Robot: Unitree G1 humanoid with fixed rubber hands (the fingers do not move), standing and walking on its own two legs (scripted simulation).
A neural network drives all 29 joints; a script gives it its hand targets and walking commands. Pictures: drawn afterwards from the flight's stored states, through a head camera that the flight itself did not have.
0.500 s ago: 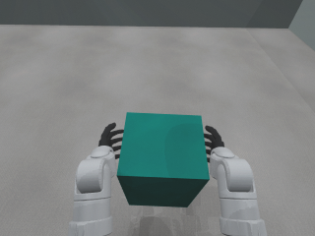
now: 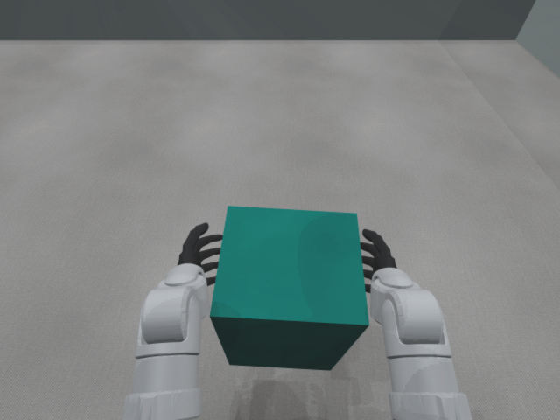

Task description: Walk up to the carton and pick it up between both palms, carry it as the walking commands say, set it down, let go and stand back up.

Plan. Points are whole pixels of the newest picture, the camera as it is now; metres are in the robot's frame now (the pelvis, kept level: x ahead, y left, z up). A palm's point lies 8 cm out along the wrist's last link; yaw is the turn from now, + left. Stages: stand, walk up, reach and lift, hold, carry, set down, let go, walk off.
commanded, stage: carry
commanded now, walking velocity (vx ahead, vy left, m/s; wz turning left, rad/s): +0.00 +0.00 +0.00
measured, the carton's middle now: (285, 298) +0.30 +0.00 -0.02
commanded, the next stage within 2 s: hold in 0.34 s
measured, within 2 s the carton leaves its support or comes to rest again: neither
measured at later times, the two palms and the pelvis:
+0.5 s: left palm (190, 277) +0.31 +0.14 +0.03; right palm (369, 280) +0.30 -0.13 +0.02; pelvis +0.01 +0.00 +0.00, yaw -1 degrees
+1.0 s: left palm (178, 260) +0.32 +0.16 +0.05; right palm (360, 253) +0.33 -0.11 +0.05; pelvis +0.05 +0.00 +0.02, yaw +1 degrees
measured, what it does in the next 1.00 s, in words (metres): shifts its weight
